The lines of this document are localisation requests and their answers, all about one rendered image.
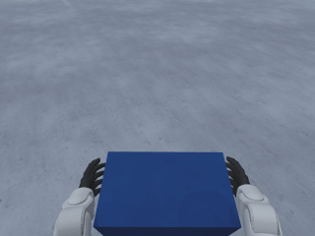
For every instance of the right robot hand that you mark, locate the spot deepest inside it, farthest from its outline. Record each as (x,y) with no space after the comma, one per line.
(237,174)

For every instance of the carton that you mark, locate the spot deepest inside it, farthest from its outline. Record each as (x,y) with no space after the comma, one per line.
(166,193)

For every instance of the left robot forearm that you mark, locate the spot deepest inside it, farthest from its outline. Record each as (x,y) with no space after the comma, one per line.
(77,214)

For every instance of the left robot hand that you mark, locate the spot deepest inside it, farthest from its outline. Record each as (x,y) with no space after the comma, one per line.
(90,176)

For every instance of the right robot forearm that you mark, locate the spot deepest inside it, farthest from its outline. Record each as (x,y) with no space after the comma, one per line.
(259,217)

